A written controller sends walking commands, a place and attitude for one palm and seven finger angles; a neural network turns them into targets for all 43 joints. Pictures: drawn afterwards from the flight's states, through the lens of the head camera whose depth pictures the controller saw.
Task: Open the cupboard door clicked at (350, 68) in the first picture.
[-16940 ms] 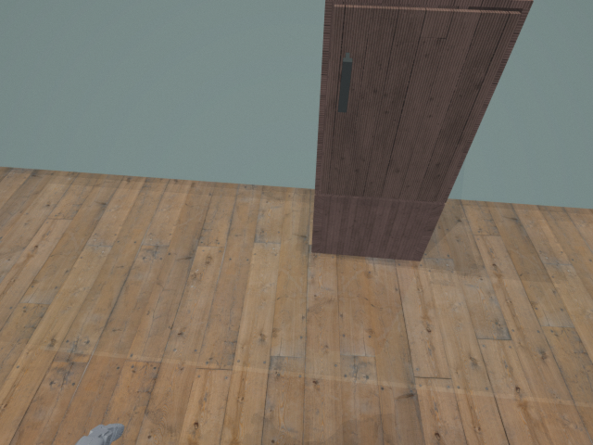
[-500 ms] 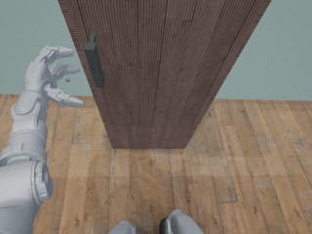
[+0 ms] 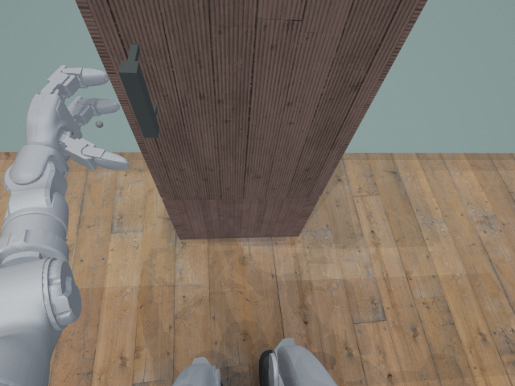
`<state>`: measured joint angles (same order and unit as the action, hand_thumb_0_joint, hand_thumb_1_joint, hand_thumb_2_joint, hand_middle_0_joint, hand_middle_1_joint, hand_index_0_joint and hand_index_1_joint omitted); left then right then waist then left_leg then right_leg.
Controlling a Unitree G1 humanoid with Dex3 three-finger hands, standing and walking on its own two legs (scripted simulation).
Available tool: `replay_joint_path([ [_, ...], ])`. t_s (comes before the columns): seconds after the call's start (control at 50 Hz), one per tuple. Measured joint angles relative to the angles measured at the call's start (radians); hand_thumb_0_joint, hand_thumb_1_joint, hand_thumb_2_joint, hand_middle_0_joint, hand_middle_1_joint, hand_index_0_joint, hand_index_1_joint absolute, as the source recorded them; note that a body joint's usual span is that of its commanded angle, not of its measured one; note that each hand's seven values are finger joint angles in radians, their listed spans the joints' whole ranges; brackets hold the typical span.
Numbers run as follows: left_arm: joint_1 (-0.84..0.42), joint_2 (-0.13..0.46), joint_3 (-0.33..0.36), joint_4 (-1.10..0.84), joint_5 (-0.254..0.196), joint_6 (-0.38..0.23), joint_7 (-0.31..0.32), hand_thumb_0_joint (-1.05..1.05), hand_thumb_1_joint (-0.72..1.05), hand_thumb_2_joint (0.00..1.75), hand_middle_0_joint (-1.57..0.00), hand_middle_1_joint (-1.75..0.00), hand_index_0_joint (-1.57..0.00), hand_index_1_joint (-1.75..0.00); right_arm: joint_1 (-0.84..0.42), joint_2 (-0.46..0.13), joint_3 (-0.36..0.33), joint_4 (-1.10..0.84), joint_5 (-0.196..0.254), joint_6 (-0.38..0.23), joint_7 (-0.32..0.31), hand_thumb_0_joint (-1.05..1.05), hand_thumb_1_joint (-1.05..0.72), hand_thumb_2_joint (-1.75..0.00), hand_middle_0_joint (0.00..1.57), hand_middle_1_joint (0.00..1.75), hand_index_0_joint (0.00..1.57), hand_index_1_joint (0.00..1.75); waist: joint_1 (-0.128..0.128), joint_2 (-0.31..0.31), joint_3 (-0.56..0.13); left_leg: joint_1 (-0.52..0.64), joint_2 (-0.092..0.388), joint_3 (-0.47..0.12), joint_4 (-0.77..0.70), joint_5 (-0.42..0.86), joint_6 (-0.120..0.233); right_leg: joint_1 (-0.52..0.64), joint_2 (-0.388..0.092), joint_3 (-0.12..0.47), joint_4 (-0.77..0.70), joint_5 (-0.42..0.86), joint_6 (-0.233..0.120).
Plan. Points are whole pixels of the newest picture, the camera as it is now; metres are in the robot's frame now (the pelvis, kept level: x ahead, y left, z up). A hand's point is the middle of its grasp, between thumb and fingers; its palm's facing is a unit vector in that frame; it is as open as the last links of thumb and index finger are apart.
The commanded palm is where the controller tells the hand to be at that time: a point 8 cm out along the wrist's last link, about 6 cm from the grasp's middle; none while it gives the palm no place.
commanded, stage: slide the fingers in behind the handle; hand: left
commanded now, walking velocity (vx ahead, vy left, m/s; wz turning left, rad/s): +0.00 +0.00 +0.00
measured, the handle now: (143, 93) +0.55 +0.15 +0.08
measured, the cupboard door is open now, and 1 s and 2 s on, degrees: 0 0 1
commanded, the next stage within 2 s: close the thumb around the handle in 1.40 s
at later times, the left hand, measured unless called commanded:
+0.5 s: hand (125, 128) +0.48 +0.17 +0.08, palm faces -0.05 -1.00 -0.01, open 14.0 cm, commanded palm +0.45 +0.22 +0.08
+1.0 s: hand (132, 131) +0.47 +0.16 +0.08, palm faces +0.01 -1.00 -0.03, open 14.3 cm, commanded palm +0.45 +0.18 +0.08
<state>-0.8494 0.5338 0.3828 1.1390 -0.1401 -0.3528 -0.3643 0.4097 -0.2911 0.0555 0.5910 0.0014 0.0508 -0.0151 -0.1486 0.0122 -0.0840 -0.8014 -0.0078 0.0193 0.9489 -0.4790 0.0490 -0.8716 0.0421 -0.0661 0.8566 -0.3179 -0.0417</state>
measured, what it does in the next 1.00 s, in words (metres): stands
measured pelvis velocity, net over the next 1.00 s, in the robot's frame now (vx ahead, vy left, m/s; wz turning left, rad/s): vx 0.00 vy -0.01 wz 0.03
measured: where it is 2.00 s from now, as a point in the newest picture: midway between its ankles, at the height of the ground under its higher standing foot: outside the picture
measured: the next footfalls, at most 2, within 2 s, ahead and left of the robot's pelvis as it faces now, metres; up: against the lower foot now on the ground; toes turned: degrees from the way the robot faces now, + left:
none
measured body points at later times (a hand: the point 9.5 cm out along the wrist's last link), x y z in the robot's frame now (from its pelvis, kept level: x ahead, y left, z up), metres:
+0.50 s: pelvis +0.00 +0.00 +0.00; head +0.10 +0.01 +0.44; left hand +0.47 +0.22 +0.09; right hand +0.05 -0.26 -0.11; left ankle -0.02 +0.09 -0.68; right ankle +0.05 -0.10 -0.68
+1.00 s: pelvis +0.00 -0.01 +0.00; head +0.10 +0.00 +0.44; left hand +0.47 +0.21 +0.09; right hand +0.03 -0.27 -0.12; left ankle -0.02 +0.09 -0.68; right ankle +0.05 -0.10 -0.68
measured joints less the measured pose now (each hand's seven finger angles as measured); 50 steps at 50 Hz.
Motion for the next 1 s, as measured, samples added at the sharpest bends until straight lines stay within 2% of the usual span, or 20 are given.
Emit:
replay_joint_path([
  [0.24, 0.043, -0.064, -0.011, -0.054, 0.006, -0.005, 0.053, -0.02, -0.50, 0.30, -0.30, -1.20, -0.30, -1.20, -0.006, 0.004, -0.011, -0.013, -0.003, -0.001, 0.014, 0.01, -0.91, -0.90, 0.20, 0.30, 0.20, 0.30, 0.004, 0.003, -0.016, 0.019, 0.002, 0.009, -0.012, -0.004, 0.000, 0.012, 0.004, 0.010, -0.003, -0.005, 0.000],
  [0.42, 0.079, -0.120, -0.063, -0.096, -0.005, -0.015, 0.084, -0.02, -0.50, 0.30, -0.30, -1.20, -0.30, -1.20, -0.015, 0.018, -0.013, -0.010, -0.001, -0.007, 0.023, 0.01, -0.91, -0.90, 0.20, 0.30, 0.20, 0.30, 0.027, 0.012, -0.021, 0.047, -0.003, 0.006, -0.025, -0.002, -0.002, 0.039, -0.001, 0.009, -0.010, -0.008, 0.001],
  [0.5, 0.055, -0.135, -0.074, -0.069, 0.006, -0.009, 0.105, -0.02, -0.50, 0.30, -0.30, -1.20, -0.30, -1.20, -0.027, 0.022, -0.010, -0.007, -0.002, -0.013, 0.023, 0.01, -0.91, -0.90, 0.20, 0.30, 0.21, 0.30, 0.026, 0.010, -0.017, 0.045, -0.007, 0.001, -0.021, 0.000, -0.002, 0.038, -0.006, 0.004, -0.004, -0.010, -0.001],
  [0.58, 0.053, -0.145, -0.074, -0.070, 0.017, -0.024, 0.131, -0.02, -0.50, 0.30, -0.30, -1.21, -0.30, -1.20, -0.034, 0.021, -0.014, -0.006, -0.007, -0.023, 0.024, 0.01, -0.91, -0.90, 0.20, 0.30, 0.21, 0.30, 0.025, 0.011, -0.016, 0.038, -0.008, 0.004, -0.016, 0.001, -0.003, 0.029, -0.007, 0.006, 0.005, -0.010, -0.002],
  [1.0, 0.037, -0.177, -0.145, -0.055, -0.007, -0.048, 0.206, -0.02, -0.50, 0.30, -0.24, -1.19, -0.22, -1.20, -0.015, 0.013, -0.028, 0.046, -0.011, -0.050, 0.032, 0.01, -0.91, -0.90, 0.20, 0.30, 0.20, 0.30, 0.041, 0.013, -0.011, 0.035, -0.017, -0.015, -0.013, 0.008, -0.009, 0.032, -0.018, -0.012, 0.011, -0.014, -0.008],
])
